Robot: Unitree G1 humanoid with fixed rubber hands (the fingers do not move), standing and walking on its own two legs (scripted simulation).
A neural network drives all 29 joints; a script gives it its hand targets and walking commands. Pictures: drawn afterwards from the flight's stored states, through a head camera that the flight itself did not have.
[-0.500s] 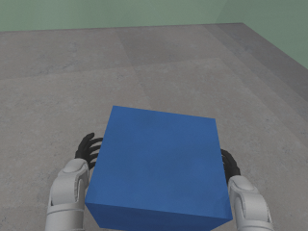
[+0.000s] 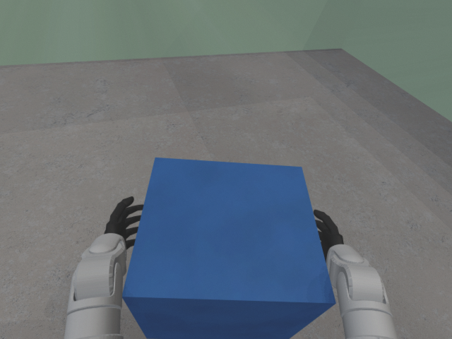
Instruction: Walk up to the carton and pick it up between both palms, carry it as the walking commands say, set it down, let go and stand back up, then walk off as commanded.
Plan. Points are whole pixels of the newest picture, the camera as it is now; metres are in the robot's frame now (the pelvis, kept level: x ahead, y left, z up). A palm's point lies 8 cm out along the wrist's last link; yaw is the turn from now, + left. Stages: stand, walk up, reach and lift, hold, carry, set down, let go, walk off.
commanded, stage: hold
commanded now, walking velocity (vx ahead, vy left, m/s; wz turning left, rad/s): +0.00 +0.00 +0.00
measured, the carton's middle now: (223, 253) +0.30 +0.00 -0.04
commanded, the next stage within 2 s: set down in 0.12 s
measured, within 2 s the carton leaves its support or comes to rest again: neither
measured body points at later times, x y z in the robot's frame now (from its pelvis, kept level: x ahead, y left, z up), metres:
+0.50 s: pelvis +0.00 +0.00 +0.00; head +0.02 +0.03 +0.45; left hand +0.32 +0.18 -0.01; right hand +0.30 -0.21 +0.00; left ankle +0.11 +0.08 -0.73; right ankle +0.00 -0.11 -0.73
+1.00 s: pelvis +0.02 -0.01 -0.01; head +0.16 +0.00 +0.42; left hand +0.36 +0.16 -0.09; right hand +0.34 -0.22 -0.09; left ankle +0.11 +0.08 -0.73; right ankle +0.00 -0.11 -0.73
